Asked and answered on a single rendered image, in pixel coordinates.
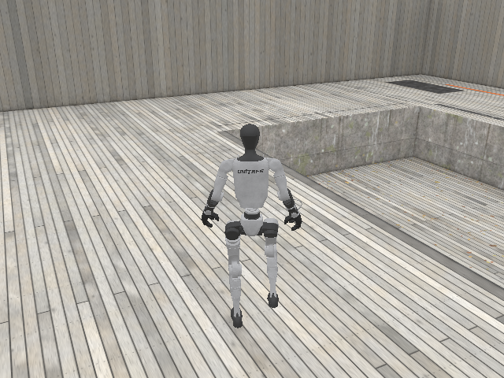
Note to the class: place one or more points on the right robot upper arm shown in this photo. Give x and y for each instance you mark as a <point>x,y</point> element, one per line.
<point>280,178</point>

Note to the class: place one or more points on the robot left thigh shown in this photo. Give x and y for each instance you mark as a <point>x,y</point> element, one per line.
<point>232,238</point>

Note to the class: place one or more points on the right robot hand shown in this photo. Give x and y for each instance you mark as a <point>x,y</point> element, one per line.
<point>297,220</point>

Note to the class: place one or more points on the left robot forearm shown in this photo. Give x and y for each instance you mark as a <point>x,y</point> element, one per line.
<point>210,205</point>

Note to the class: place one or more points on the left robot hand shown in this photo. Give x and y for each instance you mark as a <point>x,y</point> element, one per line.
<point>205,219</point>

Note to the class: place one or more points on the right robot forearm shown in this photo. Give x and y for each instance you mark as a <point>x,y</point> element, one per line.
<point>290,206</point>

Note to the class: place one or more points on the robot torso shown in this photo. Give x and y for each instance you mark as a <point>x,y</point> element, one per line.
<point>251,181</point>

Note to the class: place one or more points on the left robot upper arm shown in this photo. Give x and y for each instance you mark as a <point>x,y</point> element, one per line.
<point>221,178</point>

